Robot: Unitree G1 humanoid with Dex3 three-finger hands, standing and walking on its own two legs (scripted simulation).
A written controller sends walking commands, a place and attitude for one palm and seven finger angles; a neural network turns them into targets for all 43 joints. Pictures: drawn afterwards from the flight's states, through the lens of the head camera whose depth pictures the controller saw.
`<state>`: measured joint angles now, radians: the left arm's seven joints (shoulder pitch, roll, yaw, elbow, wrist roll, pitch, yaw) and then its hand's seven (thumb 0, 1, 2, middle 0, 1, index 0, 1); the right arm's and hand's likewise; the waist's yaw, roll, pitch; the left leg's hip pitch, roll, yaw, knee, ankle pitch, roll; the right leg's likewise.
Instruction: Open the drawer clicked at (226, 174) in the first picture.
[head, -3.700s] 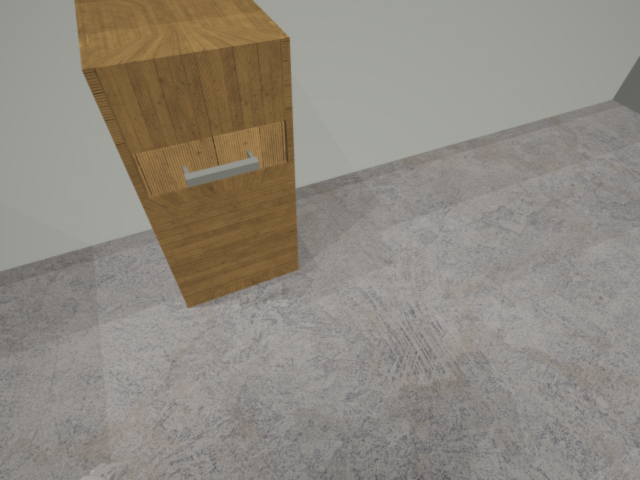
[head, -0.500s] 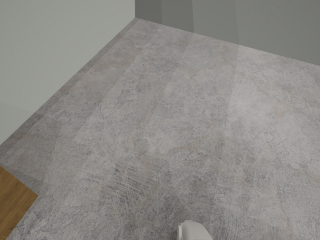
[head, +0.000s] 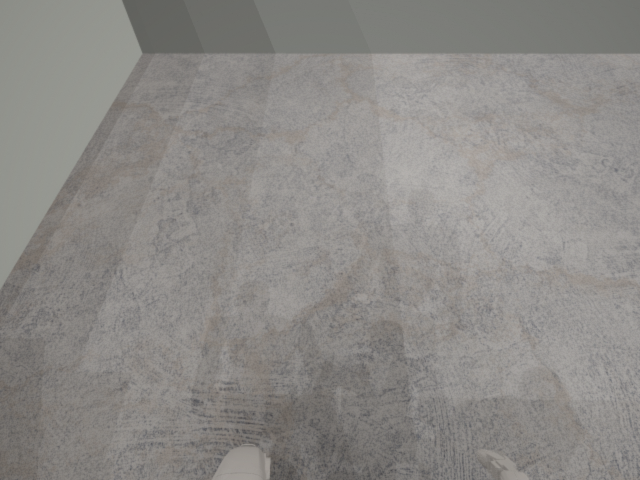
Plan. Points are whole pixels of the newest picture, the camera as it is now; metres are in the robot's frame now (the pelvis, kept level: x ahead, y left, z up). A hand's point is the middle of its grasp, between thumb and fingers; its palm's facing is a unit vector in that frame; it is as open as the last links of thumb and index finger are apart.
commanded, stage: walk to a spot facing it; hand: left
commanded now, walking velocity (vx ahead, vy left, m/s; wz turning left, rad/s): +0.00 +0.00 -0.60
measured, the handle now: out of the picture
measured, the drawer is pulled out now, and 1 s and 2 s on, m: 0.00 0.00 0.00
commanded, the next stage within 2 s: turn to face it in 1.94 s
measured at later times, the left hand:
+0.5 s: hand (180, 444) +0.18 +0.22 -0.16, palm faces -0.28 -0.93 -0.23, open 7.4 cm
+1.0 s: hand (253, 415) +0.22 +0.12 -0.15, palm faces -0.53 -0.81 -0.26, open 7.4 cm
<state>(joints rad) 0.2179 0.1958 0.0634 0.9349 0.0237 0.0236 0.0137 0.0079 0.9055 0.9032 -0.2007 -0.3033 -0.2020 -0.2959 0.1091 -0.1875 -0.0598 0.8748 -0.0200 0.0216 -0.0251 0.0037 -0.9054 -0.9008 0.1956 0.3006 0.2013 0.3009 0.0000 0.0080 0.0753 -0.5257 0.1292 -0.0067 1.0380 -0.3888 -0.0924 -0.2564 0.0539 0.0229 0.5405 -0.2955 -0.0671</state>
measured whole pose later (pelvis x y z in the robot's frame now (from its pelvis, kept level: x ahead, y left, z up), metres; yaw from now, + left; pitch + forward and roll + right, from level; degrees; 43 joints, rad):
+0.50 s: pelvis +0.04 +0.04 +0.00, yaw -19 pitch +1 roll -1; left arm 0.20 0.25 0.10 0.88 0.02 0.08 -0.03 0.01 0.91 0.90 -0.19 -0.30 -0.20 -0.29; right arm 0.21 -0.20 -0.05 0.90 -0.03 0.01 -0.01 0.00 -0.90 -0.90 0.20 0.30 0.21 0.30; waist 0.00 -0.01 0.09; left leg -0.23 0.16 0.26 0.52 -0.29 -0.03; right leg -0.42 -0.06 -0.05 0.94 -0.45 0.06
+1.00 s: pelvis +0.05 +0.00 +0.00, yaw -36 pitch +1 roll +1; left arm 0.21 0.20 0.05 0.90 0.02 0.03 0.01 0.01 0.90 0.90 -0.20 -0.30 -0.20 -0.30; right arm 0.12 -0.22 -0.06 0.90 -0.02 0.05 -0.02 0.00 -0.90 -0.90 0.20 0.30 0.20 0.30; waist 0.02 0.01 0.07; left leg -0.47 0.07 0.02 0.92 -0.40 -0.11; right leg -0.25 0.07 0.10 0.50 -0.26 -0.06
